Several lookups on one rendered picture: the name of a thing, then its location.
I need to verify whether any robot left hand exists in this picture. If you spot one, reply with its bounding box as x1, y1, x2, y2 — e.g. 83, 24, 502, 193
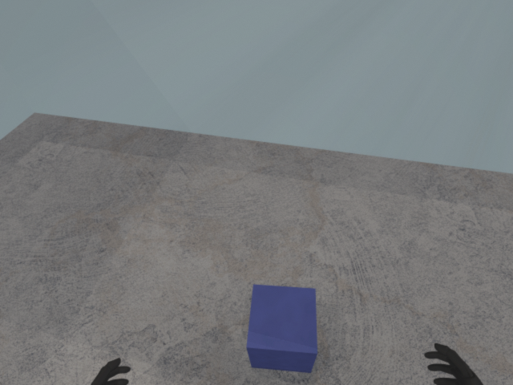
91, 358, 131, 385

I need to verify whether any robot right hand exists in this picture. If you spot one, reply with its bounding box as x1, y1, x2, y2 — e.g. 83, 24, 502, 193
424, 343, 483, 385

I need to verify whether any carton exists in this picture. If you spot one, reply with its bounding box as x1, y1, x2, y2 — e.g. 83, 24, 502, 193
246, 285, 317, 373

